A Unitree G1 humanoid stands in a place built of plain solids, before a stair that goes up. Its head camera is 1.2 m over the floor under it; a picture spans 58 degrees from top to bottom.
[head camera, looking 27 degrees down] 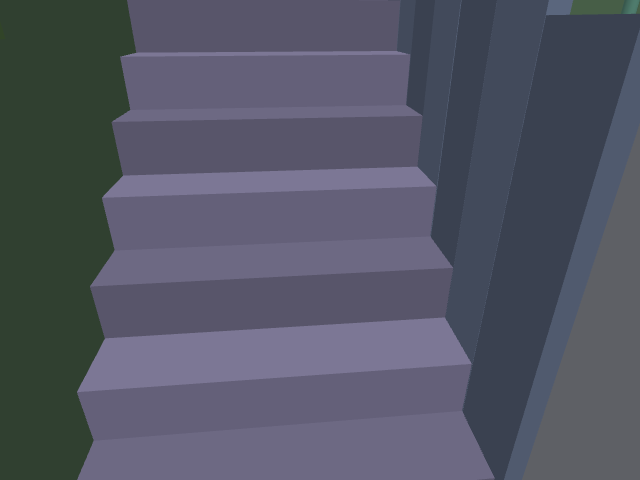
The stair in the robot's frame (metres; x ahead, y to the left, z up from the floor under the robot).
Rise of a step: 0.18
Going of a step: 0.21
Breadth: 1.04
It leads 6 degrees to the left of straight ahead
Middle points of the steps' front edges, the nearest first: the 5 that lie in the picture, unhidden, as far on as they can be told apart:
0.85 0.10 0.36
1.06 0.12 0.54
1.26 0.14 0.72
1.47 0.16 0.91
1.68 0.18 1.09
